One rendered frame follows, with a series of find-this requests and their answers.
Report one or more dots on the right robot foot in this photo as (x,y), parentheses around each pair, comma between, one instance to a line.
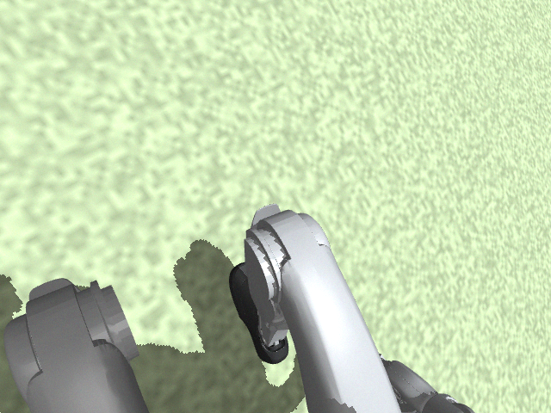
(247,311)

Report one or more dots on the right robot hand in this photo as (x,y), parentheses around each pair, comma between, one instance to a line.
(412,392)

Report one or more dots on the right robot arm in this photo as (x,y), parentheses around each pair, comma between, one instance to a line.
(444,403)

